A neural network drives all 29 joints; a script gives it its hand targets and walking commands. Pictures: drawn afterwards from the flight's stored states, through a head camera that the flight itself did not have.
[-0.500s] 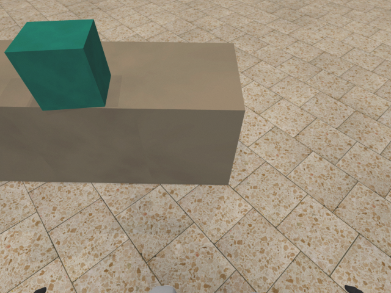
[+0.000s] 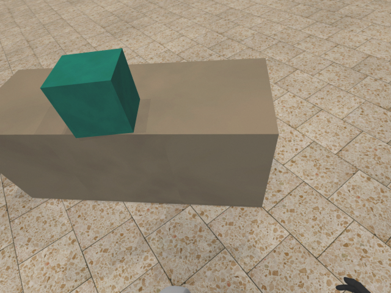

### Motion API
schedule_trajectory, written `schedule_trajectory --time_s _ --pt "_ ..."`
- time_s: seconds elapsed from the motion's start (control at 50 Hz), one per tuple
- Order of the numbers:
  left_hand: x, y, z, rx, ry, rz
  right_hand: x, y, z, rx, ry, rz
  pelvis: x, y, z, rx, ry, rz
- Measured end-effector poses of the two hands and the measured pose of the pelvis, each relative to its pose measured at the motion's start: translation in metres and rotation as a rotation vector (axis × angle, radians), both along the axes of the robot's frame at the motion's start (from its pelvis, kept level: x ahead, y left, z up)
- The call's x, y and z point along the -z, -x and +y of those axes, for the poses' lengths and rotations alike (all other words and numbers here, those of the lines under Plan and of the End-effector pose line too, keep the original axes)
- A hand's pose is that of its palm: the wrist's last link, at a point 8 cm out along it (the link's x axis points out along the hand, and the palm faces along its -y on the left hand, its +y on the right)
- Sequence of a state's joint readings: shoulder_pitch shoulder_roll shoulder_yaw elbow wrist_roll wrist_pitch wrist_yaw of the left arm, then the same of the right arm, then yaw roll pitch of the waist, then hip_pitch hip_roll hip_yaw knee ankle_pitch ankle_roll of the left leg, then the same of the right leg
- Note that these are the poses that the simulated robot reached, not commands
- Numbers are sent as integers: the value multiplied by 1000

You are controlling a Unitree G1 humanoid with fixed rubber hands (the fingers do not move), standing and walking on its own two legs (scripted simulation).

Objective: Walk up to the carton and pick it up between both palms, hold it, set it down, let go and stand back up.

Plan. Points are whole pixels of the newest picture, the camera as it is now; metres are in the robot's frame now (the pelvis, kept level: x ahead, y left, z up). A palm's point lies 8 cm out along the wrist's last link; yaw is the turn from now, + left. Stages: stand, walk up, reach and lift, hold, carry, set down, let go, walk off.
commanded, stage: walk up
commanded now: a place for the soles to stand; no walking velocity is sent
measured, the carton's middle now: (98, 94) +0.81 +0.43 -0.06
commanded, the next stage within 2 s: none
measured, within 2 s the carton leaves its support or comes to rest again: neither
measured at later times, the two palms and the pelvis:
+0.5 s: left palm out of the picture +0.12 +0.50 -0.09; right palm (291, 267) +0.19 -0.17 -0.10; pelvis +0.08 +0.15 -0.01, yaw +3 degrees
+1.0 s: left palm out of the picture +0.17 +0.55 -0.05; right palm (259, 234) +0.27 -0.12 -0.12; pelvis +0.15 +0.19 -0.01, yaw +2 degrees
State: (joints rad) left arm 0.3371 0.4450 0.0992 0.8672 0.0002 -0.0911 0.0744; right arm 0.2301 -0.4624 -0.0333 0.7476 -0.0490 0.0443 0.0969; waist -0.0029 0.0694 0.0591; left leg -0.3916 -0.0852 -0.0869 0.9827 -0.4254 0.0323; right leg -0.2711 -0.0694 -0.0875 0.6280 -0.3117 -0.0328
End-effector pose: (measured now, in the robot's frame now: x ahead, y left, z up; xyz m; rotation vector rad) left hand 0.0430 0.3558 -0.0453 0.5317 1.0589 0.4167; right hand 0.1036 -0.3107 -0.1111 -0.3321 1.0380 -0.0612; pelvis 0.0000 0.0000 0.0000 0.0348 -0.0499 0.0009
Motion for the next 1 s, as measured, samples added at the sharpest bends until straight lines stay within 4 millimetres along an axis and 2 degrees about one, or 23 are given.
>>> schedule_trajectory --time_s 0.08,0.16,0.24,0.34,0.4,0.48,0.62,0.78,0.88,1.0 --pt "-2 -13 14 -1 -8 -7 2 -15 11 -9 -4 1 1 -14 13 -1 14 -8" --pt "3 -25 35 -1 -3 2 5 -27 32 -12 -2 18 4 -27 33 -1 41 -14" --pt "18 -40 62 -3 26 8 2 -43 57 -17 21 27 9 -43 61 -4 73 -1" --pt "47 -65 105 -8 71 -2 0 -66 96 -24 82 32 23 -63 108 -22 86 6" --pt "49 -74 120 -5 94 7 -6 -71 119 -24 92 47 17 -70 126 -31 88 14" --pt "44 -75 138 -24 102 33 -16 -84 137 -35 110 66 7 -80 144 -47 91 31" --pt "37 -75 158 -61 75 76 -4 -107 159 -57 91 77 8 -98 161 -69 60 17" --pt "26 -103 161 -48 21 79 18 -135 164 -47 30 68 16 -126 160 -53 27 34" --pt "14 -107 170 -64 -3 73 9 -155 171 -50 27 35 8 -141 168 -53 25 6" --pt "9 -125 198 -52 -19 49 9 -168 191 -41 25 28 9 -154 194 -39 38 -5"
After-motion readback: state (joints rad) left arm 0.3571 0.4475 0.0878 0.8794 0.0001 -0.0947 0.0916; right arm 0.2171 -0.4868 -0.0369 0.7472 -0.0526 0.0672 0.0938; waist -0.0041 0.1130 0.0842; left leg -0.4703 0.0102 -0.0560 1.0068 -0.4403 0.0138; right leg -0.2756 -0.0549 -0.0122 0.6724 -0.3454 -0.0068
